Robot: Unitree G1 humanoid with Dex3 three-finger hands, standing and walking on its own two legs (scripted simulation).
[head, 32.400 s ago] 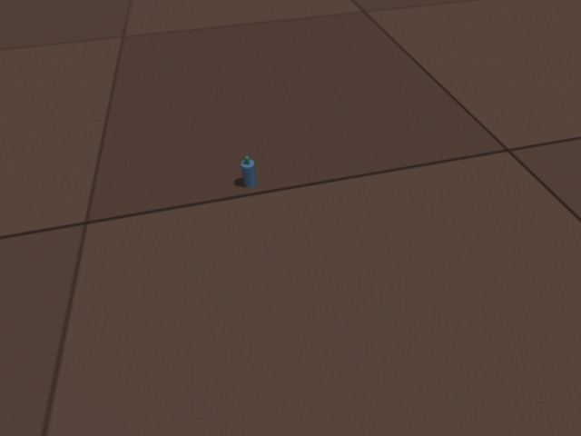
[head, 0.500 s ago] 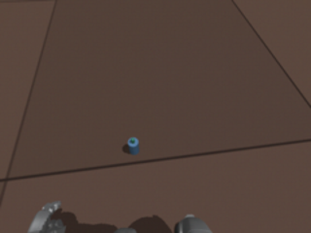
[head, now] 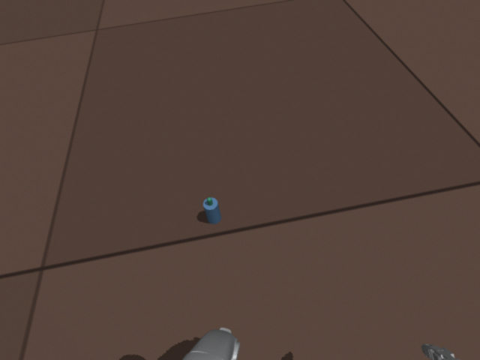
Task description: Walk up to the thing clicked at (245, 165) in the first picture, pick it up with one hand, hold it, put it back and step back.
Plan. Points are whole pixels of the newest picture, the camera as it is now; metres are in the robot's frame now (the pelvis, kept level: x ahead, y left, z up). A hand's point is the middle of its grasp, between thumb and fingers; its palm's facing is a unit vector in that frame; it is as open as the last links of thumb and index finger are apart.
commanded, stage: step back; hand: left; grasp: from the side
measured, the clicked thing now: (211, 208) +0.79 +0.25 -0.68
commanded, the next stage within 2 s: stand in 1.54 s
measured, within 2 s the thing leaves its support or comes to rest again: neither
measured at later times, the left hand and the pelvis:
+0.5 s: hand out of the picture -0.09 +0.25 -0.16, palm faces +0.04 -0.93 -0.37, open 7.4 cm; pelvis -0.16 -0.02 -0.01, yaw +1 degrees
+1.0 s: hand out of the picture -0.14 +0.26 -0.14, palm faces +0.05 -0.92 -0.40, open 7.4 cm; pelvis -0.20 -0.03 +0.01, yaw +3 degrees
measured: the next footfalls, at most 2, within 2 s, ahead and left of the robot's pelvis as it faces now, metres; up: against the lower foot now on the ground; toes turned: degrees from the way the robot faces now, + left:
left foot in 0.20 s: -0.06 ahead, +0.12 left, +0.00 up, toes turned +3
right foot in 0.52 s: -0.12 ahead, -0.15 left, +0.00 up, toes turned +2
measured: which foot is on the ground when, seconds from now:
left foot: up 0.00-0.18, down 0.20-0.56, up 0.58-0.78, down 0.80-1.00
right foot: down 0.00-0.22, up 0.24-0.50, down 0.52-1.00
